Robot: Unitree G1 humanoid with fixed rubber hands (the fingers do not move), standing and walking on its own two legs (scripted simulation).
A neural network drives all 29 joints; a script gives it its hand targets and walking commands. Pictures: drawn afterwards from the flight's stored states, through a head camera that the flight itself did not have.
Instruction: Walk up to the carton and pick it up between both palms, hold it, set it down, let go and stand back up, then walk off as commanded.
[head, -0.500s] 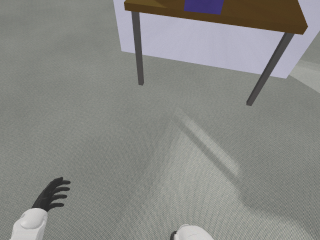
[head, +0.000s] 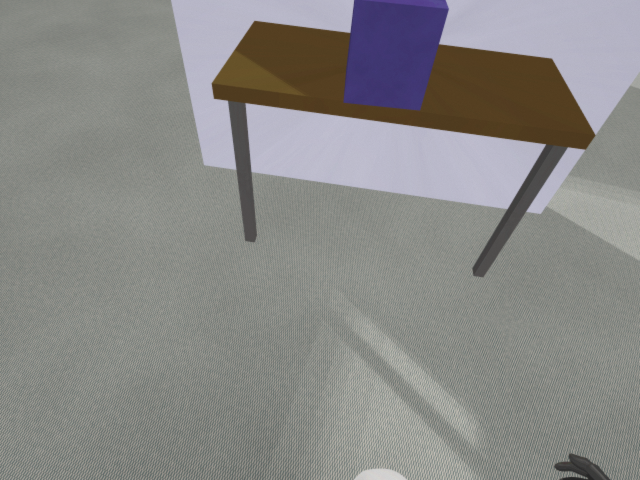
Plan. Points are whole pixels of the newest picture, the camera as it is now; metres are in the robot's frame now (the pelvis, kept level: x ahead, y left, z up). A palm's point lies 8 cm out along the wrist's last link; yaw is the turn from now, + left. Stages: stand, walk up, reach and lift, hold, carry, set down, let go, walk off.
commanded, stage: walk up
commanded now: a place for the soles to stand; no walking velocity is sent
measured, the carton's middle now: (389, 43) +1.12 -0.22 +0.05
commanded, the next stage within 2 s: none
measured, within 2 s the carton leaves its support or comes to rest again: neither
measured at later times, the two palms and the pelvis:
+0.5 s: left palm (151, 334) +0.34 +0.25 -0.06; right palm (582, 393) +0.25 -0.40 -0.10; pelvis +0.22 -0.07 +0.00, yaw -8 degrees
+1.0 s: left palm (182, 237) +0.56 +0.25 -0.09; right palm (549, 293) +0.41 -0.40 -0.06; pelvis +0.42 -0.06 +0.00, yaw -10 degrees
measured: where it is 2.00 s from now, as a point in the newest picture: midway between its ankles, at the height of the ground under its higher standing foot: (331, 356)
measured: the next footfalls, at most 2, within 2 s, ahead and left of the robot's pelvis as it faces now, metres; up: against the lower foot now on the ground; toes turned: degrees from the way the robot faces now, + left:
right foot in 0.26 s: +0.28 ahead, -0.18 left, +0.00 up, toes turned -9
left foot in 0.72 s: +0.49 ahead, +0.06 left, +0.00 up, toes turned -3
